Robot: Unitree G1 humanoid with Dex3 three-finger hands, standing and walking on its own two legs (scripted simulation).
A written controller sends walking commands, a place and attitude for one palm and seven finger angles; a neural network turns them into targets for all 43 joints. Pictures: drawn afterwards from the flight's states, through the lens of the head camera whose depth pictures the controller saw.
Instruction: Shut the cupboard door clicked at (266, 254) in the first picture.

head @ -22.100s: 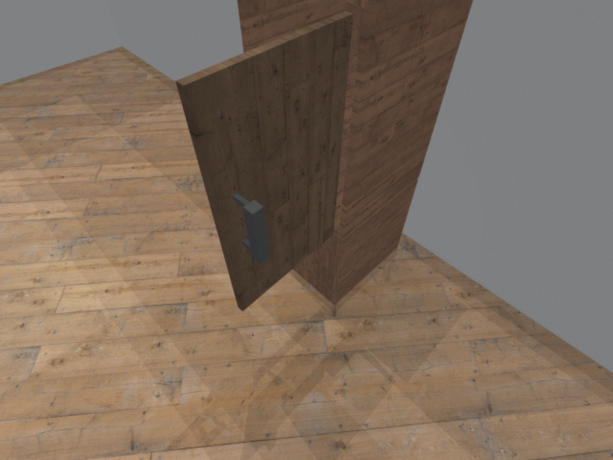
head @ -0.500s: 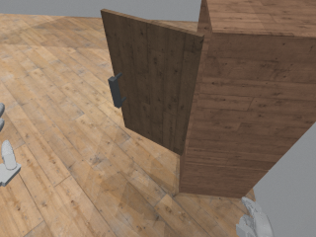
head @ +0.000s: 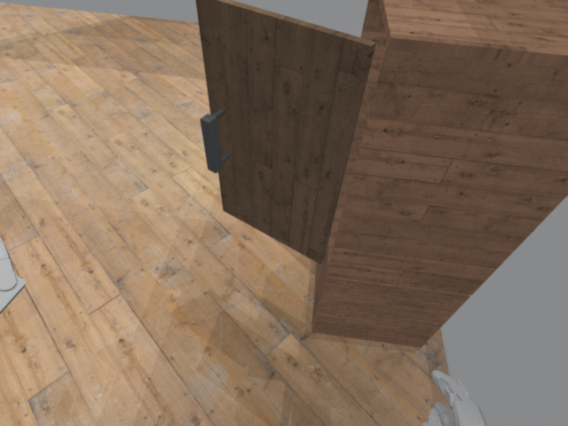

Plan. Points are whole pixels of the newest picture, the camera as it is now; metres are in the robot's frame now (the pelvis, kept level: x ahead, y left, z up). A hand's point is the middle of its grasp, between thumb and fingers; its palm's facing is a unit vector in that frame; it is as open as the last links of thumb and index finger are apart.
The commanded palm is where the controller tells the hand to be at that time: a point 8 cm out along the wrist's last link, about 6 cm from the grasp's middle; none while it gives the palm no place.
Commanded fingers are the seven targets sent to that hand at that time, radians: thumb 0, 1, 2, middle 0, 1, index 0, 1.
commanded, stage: step back with the hand held close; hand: left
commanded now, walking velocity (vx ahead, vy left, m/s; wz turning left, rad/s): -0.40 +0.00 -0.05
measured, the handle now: (218, 140) +0.71 +0.19 -0.03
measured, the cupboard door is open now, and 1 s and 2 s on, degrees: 64 64 64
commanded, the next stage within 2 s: stop stepping back and stand still in 0.84 s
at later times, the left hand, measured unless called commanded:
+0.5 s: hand out of the picture +0.17 +0.27 +0.19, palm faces +0.48 -0.76 -0.44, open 7.4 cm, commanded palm +0.11 +0.29 +0.19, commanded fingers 0.00 0.90 0.90 -0.20 -0.30 -0.20 -0.30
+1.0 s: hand out of the picture +0.04 +0.24 +0.18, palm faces +0.31 -0.84 -0.45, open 7.4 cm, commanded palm -0.02 +0.28 +0.19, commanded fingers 0.00 0.90 0.90 -0.20 -0.30 -0.20 -0.30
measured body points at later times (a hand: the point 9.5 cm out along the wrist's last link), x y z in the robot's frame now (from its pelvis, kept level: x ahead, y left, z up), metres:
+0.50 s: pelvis -0.04 -0.01 +0.01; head -0.01 +0.02 +0.46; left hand +0.13 +0.30 +0.21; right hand +0.14 -0.24 -0.07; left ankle +0.05 +0.08 -0.72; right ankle -0.15 -0.13 -0.71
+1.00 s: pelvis -0.18 -0.01 +0.02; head -0.17 +0.02 +0.47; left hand +0.01 +0.28 +0.20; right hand -0.04 -0.27 -0.05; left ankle -0.09 +0.07 -0.72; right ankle -0.23 -0.13 -0.69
